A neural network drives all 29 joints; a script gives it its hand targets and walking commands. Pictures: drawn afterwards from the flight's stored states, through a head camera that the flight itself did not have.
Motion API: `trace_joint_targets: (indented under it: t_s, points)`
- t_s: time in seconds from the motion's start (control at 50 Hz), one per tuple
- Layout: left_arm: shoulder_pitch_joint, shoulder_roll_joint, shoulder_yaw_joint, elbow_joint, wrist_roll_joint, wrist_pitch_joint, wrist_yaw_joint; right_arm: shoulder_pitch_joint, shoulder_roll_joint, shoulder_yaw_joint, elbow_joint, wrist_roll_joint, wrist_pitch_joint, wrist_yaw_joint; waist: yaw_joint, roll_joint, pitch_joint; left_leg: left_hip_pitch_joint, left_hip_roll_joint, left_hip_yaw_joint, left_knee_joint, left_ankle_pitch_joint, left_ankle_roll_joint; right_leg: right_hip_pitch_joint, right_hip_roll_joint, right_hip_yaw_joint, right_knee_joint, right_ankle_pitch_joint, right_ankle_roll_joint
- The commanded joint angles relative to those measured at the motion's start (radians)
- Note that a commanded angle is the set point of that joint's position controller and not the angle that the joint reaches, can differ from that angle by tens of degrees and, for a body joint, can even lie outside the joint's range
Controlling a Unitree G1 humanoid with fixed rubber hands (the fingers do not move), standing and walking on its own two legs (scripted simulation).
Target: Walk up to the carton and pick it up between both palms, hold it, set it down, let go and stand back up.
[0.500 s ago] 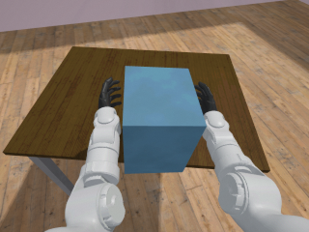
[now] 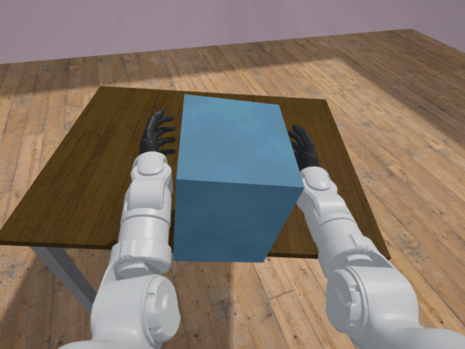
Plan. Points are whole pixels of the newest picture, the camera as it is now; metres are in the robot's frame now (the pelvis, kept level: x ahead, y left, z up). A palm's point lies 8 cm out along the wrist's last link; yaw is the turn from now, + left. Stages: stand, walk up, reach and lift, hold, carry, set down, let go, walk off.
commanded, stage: reach and lift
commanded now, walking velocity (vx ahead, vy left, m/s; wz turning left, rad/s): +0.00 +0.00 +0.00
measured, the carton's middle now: (225, 183) +0.41 +0.04 +0.07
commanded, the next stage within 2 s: hold in 1.90 s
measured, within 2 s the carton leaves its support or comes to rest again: neither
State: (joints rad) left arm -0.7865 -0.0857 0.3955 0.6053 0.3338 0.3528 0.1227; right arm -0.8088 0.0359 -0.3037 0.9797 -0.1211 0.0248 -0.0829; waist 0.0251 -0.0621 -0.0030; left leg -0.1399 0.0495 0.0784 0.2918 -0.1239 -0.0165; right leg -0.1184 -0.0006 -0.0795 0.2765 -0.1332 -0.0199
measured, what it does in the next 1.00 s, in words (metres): stands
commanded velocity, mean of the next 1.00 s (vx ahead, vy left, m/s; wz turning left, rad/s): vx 0.00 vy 0.00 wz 0.00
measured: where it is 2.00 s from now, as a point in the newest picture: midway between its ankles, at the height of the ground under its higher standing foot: outside the picture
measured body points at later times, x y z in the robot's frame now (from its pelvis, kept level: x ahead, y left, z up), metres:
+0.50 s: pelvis -0.01 +0.01 +0.00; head -0.03 +0.04 +0.45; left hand +0.40 +0.18 +0.18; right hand +0.40 -0.10 +0.15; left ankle +0.02 +0.13 -0.75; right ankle +0.01 -0.10 -0.75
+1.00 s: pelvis +0.00 +0.01 +0.00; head -0.04 +0.04 +0.45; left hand +0.39 +0.17 +0.21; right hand +0.39 -0.11 +0.17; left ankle +0.02 +0.13 -0.75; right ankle +0.01 -0.10 -0.75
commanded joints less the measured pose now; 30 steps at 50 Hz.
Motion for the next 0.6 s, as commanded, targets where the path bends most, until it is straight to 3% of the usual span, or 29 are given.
trace_joint_targets:
  t_s: [0.0, 0.04, 0.08, 0.1, 0.22, 0.28, 0.34, 0.4, 0.44, 0.5, 0.58]
  points:
    - [-0.509, -0.522, -0.340, -0.072, -0.081, 0.011, -0.142, -0.709, 0.436, 0.255, -0.243, 0.049, -0.056, 0.102, -0.029, 0.078, -0.482, 0.217, -0.049, 0.009, 0.025, 0.251, -0.005, 0.121, 0.027, -0.014, -0.006, 0.230, 0.038]
    - [-0.497, -0.526, -0.339, -0.067, -0.079, 0.037, -0.149, -0.726, 0.422, 0.263, -0.263, 0.059, -0.047, 0.095, -0.037, 0.080, -0.443, 0.217, -0.053, 0.008, 0.023, 0.227, -0.002, 0.115, 0.027, -0.011, -0.016, 0.202, 0.036]
    - [-0.487, -0.532, -0.341, -0.096, -0.076, 0.056, -0.149, -0.741, 0.427, 0.295, -0.281, 0.087, -0.039, 0.092, -0.016, 0.087, -0.451, 0.245, -0.052, 0.004, 0.025, 0.255, -0.005, 0.106, 0.035, -0.017, -0.018, 0.185, 0.035]
    - [-0.495, -0.526, -0.353, -0.111, -0.084, 0.061, -0.153, -0.730, 0.424, 0.294, -0.288, 0.088, -0.034, 0.086, -0.036, 0.084, -0.457, 0.239, -0.056, 0.001, 0.027, 0.246, -0.004, 0.114, 0.031, -0.014, -0.020, 0.199, 0.036]
    - [-0.480, -0.531, -0.389, -0.172, -0.093, 0.121, -0.165, -0.747, 0.424, 0.368, -0.359, 0.157, -0.001, 0.065, -0.047, 0.099, -0.410, 0.261, -0.062, -0.011, 0.030, 0.245, -0.008, 0.119, 0.043, -0.017, -0.029, 0.171, 0.035]
    - [-0.457, -0.519, -0.380, -0.200, -0.094, 0.150, -0.186, -0.727, 0.428, 0.393, -0.397, 0.178, 0.018, 0.051, -0.056, 0.070, -0.393, 0.250, -0.069, -0.009, 0.021, 0.220, 0.006, 0.146, 0.041, -0.011, -0.035, 0.173, 0.040]
    - [-0.465, -0.536, -0.405, -0.245, -0.095, 0.170, -0.194, -0.748, 0.422, 0.418, -0.441, 0.200, 0.028, 0.045, -0.063, 0.095, -0.407, 0.264, -0.067, -0.018, 0.023, 0.223, -0.001, 0.141, 0.049, -0.018, -0.030, 0.159, 0.036]
    - [-0.467, -0.511, -0.380, -0.235, -0.079, 0.191, -0.215, -0.716, 0.419, 0.403, -0.414, 0.190, 0.048, 0.040, -0.077, 0.085, -0.338, 0.237, -0.072, -0.017, 0.002, 0.144, 0.009, 0.131, 0.043, -0.015, -0.041, 0.098, 0.041]
    - [-0.450, -0.510, -0.391, -0.283, -0.091, 0.200, -0.229, -0.713, 0.438, 0.433, -0.471, 0.203, 0.048, 0.030, -0.076, 0.058, -0.375, 0.244, -0.075, -0.013, 0.007, 0.178, 0.016, 0.168, 0.043, -0.018, -0.033, 0.150, 0.048]
    - [-0.477, -0.530, -0.453, -0.340, -0.111, 0.209, -0.231, -0.709, 0.431, 0.450, -0.498, 0.221, 0.053, 0.020, -0.107, 0.103, -0.399, 0.274, -0.073, -0.028, 0.023, 0.223, -0.006, 0.159, 0.050, -0.023, -0.029, 0.171, 0.042]
    - [-0.445, -0.513, -0.441, -0.352, -0.097, 0.239, -0.243, -0.704, 0.441, 0.483, -0.540, 0.241, 0.069, 0.008, -0.100, 0.095, -0.365, 0.266, -0.077, -0.027, 0.014, 0.185, 0.008, 0.166, 0.046, -0.019, -0.037, 0.147, 0.048]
